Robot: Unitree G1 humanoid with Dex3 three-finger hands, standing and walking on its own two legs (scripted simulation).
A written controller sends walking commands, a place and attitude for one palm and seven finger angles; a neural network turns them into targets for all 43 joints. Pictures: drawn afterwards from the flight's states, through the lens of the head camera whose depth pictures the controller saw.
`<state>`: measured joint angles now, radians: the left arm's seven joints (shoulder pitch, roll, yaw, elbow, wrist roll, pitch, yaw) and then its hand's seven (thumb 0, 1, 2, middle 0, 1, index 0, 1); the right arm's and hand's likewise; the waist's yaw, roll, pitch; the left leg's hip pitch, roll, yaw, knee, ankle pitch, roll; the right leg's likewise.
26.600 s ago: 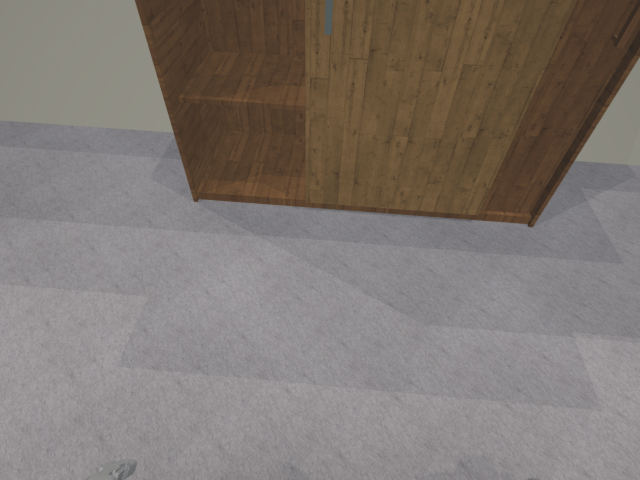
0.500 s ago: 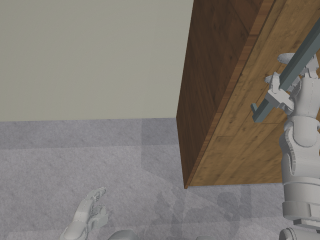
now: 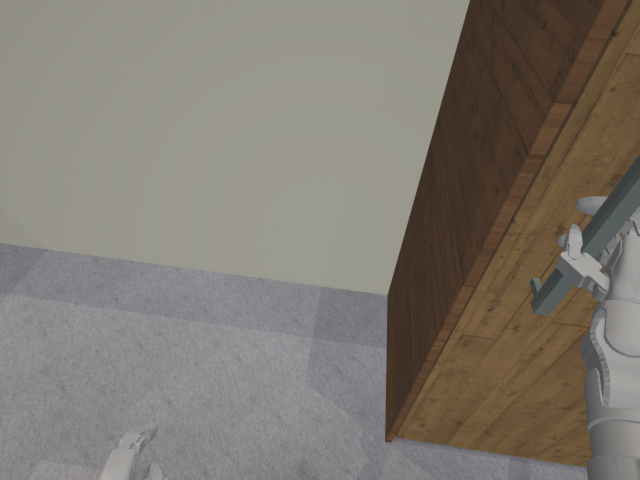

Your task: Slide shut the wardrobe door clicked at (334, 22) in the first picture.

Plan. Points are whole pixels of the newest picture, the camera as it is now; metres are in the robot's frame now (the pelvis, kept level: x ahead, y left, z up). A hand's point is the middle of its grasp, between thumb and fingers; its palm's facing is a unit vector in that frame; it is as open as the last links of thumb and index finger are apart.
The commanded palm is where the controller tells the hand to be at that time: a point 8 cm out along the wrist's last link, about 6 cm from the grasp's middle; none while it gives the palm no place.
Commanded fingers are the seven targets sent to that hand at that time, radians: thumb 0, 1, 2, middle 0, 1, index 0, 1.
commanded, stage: stop walking and hold the door there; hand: right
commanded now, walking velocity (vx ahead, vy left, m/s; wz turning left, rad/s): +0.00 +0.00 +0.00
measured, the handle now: (593, 222) +0.39 -0.29 +0.18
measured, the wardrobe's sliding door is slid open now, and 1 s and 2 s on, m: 0.00 0.00 0.00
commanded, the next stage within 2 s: none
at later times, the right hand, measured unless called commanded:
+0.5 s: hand (568, 257) +0.35 -0.26 +0.15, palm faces +0.37 +0.92 -0.16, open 5.9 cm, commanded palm +0.32 -0.29 +0.15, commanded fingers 0.00 -0.90 -0.90 0.45 1.40 0.45 1.40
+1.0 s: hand (573, 260) +0.35 -0.26 +0.15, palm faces +0.29 +0.94 -0.18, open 5.9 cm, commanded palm +0.32 -0.29 +0.15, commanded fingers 0.00 -0.90 -0.90 0.45 1.40 0.45 1.40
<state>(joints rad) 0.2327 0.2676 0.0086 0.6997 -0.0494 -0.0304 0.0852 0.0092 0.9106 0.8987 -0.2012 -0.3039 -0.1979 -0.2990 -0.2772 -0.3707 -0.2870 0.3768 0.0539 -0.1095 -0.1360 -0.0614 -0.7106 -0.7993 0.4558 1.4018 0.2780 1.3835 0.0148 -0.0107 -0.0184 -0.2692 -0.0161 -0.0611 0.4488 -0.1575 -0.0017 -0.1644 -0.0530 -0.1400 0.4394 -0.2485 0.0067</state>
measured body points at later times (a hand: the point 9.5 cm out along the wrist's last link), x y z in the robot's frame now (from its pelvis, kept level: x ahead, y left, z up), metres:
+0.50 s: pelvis +0.01 -0.03 +0.00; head +0.00 -0.02 +0.45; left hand +0.16 +0.21 -0.10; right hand +0.33 -0.31 +0.16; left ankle +0.05 +0.12 -0.74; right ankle -0.01 -0.12 -0.74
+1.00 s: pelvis -0.02 -0.06 -0.01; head +0.00 -0.06 +0.44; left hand +0.16 +0.19 -0.11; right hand +0.33 -0.31 +0.16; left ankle +0.05 +0.11 -0.74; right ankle -0.01 -0.12 -0.74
